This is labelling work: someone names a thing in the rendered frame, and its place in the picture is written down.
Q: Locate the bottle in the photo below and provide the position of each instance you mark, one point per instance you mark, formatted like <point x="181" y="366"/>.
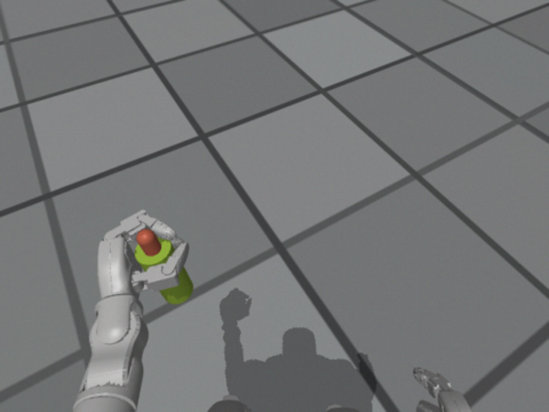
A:
<point x="152" y="251"/>

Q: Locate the left robot hand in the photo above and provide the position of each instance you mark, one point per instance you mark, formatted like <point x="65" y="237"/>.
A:
<point x="119" y="272"/>

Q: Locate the right robot hand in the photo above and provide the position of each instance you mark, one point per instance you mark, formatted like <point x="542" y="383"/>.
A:
<point x="439" y="387"/>

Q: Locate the left robot arm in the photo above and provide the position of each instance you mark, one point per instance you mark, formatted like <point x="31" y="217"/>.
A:
<point x="113" y="379"/>

